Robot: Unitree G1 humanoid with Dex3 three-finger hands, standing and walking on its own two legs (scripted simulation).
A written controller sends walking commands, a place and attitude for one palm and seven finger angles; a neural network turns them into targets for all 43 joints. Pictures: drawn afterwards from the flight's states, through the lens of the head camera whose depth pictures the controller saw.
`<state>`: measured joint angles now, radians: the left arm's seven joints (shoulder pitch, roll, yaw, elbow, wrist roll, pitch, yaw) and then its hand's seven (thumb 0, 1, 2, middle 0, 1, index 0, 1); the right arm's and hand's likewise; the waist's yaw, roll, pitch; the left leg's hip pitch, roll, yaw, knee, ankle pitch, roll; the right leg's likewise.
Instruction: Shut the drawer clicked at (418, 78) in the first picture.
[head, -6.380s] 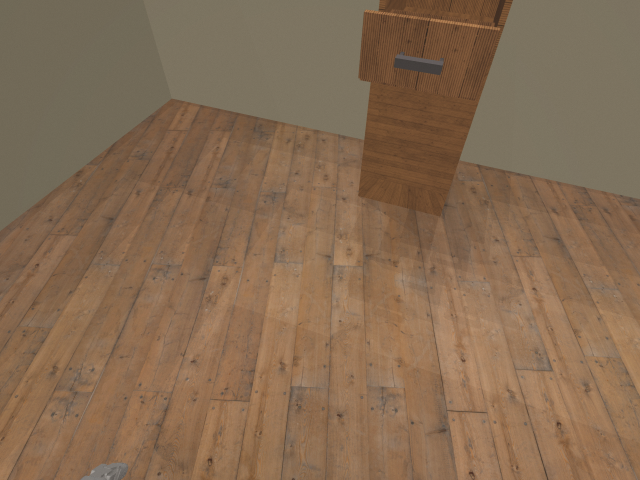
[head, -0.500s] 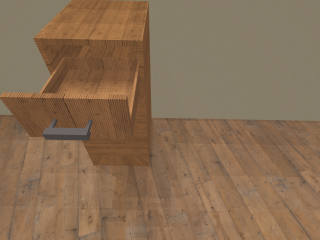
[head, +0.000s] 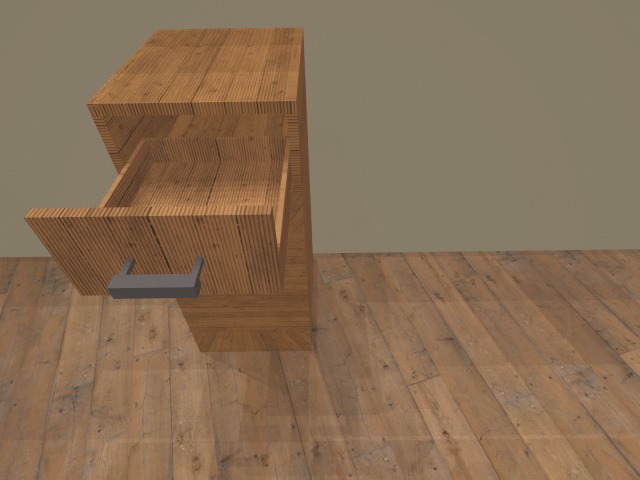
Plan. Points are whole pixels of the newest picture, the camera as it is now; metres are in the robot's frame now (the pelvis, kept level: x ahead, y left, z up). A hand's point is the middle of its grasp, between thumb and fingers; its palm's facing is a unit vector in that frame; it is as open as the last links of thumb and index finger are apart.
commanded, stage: look again from close up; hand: left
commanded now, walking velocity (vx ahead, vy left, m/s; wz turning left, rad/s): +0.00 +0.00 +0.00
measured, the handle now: (160, 274) +0.39 +0.27 +0.04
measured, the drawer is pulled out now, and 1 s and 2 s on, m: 0.29 0.29 0.29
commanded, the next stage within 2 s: shuffle to correct the standing spot in 0.16 s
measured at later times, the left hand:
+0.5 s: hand out of the picture +0.00 +0.16 -0.18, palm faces +0.05 -0.98 -0.17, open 7.4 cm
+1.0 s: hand out of the picture +0.07 +0.21 -0.18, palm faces +0.11 -0.98 -0.17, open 7.4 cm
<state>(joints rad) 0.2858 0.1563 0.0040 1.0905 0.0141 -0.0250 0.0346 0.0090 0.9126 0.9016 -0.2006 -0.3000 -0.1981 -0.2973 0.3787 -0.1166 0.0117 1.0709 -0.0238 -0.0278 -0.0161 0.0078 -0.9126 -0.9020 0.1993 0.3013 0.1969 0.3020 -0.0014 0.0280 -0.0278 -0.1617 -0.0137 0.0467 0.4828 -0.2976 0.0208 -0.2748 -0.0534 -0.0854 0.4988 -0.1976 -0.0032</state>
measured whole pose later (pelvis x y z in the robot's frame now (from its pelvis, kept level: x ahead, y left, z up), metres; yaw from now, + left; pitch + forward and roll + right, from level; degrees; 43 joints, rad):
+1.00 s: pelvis +0.08 +0.05 -0.01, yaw +2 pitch -2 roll +0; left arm 0.34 0.14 0.04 1.05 0.03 -0.02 0.02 0.00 0.90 0.90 -0.20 -0.30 -0.20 -0.30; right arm 0.27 -0.17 -0.04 1.05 -0.03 -0.01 0.01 0.03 -0.95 -0.90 0.20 0.30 0.20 0.30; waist 0.02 -0.03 0.05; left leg -0.37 0.06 0.09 0.67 -0.28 -0.01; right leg -0.17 -0.12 -0.11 0.56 -0.35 0.04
